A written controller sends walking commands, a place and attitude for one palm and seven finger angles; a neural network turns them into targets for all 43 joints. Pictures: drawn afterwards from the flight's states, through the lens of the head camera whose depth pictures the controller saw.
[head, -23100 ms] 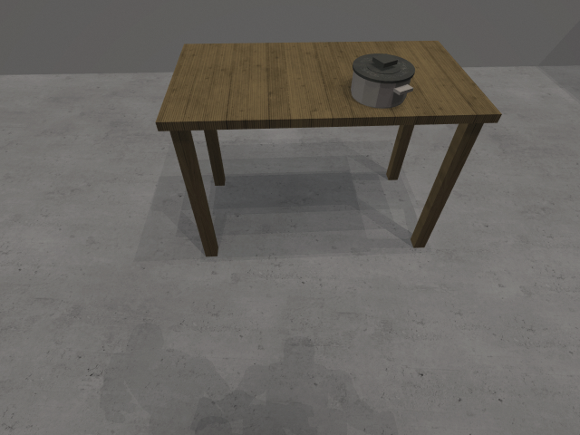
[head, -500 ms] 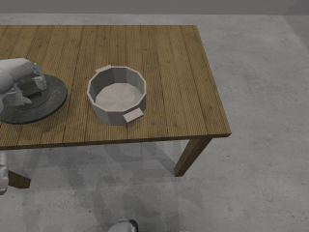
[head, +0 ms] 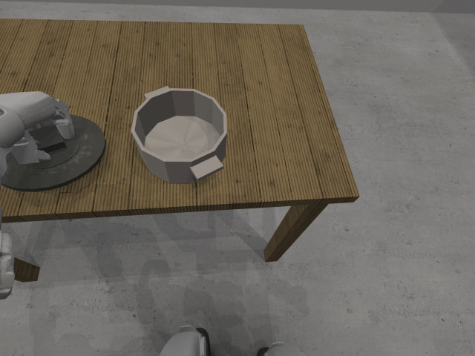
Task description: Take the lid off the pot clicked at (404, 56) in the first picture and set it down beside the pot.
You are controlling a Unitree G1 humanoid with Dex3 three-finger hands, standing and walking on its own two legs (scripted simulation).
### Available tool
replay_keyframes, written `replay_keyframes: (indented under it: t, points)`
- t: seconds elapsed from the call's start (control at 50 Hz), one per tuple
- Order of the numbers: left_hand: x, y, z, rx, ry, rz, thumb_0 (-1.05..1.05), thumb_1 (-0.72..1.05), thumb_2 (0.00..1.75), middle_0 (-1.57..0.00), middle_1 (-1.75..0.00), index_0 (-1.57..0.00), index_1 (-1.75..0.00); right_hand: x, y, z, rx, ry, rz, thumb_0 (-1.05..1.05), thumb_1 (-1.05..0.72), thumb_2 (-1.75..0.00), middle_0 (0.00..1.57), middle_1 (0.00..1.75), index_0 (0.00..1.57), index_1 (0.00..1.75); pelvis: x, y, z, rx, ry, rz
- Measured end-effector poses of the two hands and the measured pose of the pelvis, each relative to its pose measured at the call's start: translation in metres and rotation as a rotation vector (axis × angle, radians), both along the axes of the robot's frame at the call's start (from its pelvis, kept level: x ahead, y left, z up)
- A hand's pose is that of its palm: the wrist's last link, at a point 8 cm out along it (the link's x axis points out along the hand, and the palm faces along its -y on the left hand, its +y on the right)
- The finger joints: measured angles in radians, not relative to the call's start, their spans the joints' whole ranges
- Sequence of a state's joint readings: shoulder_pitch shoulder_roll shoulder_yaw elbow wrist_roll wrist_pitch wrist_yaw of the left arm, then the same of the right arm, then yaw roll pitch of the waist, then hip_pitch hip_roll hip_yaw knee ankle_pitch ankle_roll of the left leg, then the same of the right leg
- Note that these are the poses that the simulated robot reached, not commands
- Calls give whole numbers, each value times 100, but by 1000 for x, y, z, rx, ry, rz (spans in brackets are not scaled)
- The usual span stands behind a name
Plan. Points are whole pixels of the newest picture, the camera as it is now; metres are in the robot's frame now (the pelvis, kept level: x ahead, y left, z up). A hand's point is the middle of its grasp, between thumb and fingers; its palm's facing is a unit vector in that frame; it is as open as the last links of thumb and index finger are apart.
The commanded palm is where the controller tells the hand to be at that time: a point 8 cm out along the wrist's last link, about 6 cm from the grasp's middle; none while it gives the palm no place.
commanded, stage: lower the lid onto the table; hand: left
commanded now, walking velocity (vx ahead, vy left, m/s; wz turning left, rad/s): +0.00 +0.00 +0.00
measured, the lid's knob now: (44, 140) +0.48 +0.32 +0.02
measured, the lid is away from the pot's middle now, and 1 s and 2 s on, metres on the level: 0.24 0.25 0.25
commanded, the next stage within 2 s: open the fingers wide in 0.48 s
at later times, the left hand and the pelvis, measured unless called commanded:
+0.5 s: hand (43, 144) +0.47 +0.32 +0.02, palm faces -0.51 -0.08 -0.86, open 8.0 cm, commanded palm +0.52 +0.31 +0.08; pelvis +0.00 +0.01 -0.01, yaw -1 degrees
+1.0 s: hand (36, 161) +0.44 +0.32 +0.01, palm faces -0.48 -0.11 -0.87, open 7.8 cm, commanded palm +0.47 +0.32 +0.07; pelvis -0.01 +0.01 -0.01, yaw +0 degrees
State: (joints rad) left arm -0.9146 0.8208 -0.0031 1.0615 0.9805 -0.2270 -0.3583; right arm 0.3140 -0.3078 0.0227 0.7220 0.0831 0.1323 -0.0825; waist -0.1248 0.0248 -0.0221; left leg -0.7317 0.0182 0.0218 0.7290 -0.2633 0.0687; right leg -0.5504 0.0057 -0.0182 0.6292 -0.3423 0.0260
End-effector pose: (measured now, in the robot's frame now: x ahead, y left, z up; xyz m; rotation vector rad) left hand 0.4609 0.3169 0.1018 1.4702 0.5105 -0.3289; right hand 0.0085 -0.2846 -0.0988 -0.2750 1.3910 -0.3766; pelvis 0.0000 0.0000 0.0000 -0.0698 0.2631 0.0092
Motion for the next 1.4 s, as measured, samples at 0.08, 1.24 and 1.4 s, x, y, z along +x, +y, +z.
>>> replay_keyframes:
  t: [0.08,1.24,1.4]
  points:
    - [4,-2,-3,3,-11,-6,3,16,90,-52,-87,-64,-91,-4,2,-1,-2,10,-3,0,-91,-89,21,30,21,30,0,2,-1,-3,8,-1]
    - [-15,10,-26,6,-39,39,-1,23,71,-45,-95,-49,-97,2,13,-16,42,8,22,0,-91,-89,21,30,21,30,-13,7,-16,-23,29,14]
    - [-8,6,-27,1,-35,32,-1,14,62,-39,-95,-40,-95,-13,13,-17,44,38,-1,0,-91,-89,21,30,21,30,-13,6,-18,-22,38,10]
